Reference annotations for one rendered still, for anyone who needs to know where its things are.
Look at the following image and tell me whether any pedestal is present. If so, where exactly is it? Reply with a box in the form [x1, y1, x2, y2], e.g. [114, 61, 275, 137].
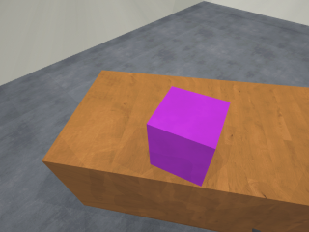
[42, 70, 309, 232]

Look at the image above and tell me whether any carton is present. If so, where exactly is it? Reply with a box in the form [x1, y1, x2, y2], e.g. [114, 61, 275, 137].
[146, 86, 230, 187]

